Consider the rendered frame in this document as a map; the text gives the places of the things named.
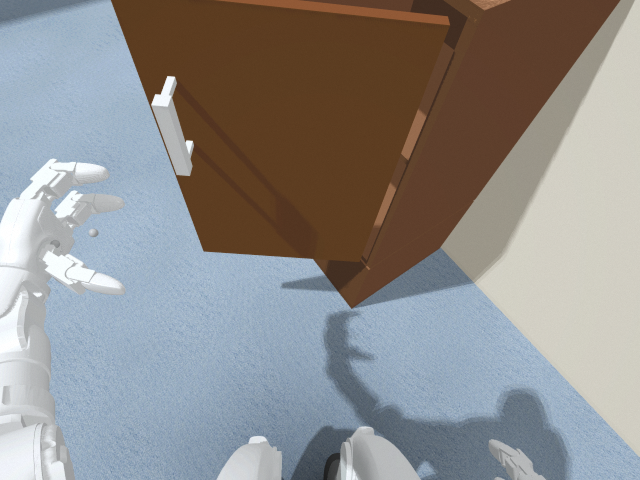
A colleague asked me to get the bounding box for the robot left forearm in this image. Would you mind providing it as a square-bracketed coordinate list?
[0, 266, 55, 435]

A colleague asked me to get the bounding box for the robot left upper arm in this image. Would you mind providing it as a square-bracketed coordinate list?
[0, 423, 75, 480]

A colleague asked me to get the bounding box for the robot left hand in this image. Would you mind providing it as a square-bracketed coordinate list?
[0, 159, 125, 295]

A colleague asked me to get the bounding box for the cupboard door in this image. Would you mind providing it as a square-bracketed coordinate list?
[111, 0, 450, 262]

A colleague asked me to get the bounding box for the handle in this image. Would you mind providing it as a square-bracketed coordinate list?
[151, 76, 194, 176]

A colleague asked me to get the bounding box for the robot right shin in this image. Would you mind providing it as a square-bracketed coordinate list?
[337, 427, 374, 480]

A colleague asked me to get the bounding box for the robot right hand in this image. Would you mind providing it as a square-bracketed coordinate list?
[488, 439, 546, 480]

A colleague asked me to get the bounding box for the left robot thigh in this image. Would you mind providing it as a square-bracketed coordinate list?
[216, 443, 282, 480]

